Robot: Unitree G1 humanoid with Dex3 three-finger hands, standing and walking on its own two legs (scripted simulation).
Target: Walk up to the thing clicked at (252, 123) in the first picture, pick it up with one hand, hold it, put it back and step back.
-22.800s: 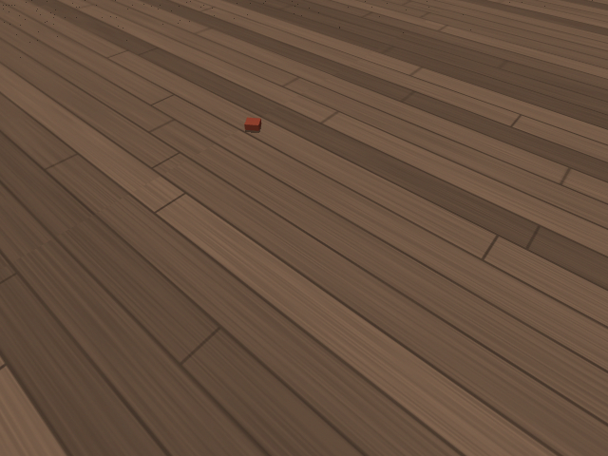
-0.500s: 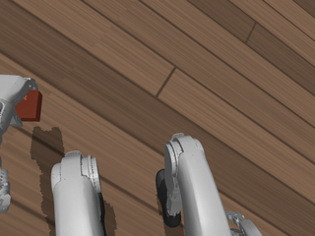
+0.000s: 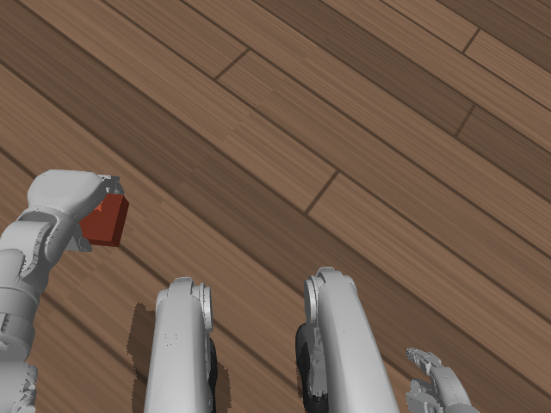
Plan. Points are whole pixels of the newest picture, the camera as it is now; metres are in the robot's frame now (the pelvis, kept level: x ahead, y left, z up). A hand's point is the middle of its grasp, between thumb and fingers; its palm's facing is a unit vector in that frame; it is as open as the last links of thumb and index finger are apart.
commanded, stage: lift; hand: left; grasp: from above
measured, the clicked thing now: (93, 218) +0.42 +0.27 -0.13
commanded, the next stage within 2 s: hold in 0.98 s
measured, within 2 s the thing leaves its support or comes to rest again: neither
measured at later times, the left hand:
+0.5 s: hand (1, 206) +0.35 +0.25 +0.11, palm faces -0.47 -0.02 -0.88, open 10.3 cm
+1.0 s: hand out of the picture +0.36 +0.24 +0.20, palm faces -0.48 -0.02 -0.87, open 10.3 cm
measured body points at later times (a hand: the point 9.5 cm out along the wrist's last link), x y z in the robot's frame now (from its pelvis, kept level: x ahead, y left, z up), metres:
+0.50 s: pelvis +0.02 +0.00 +0.18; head +0.11 +0.01 +0.63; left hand +0.37 +0.25 +0.16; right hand +0.14 -0.26 +0.06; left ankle +0.09 +0.11 -0.42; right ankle +0.10 -0.15 -0.42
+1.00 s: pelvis +0.06 +0.00 +0.27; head +0.11 +0.00 +0.72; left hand +0.39 +0.23 +0.25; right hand +0.16 -0.27 +0.15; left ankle +0.09 +0.11 -0.42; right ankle +0.10 -0.15 -0.42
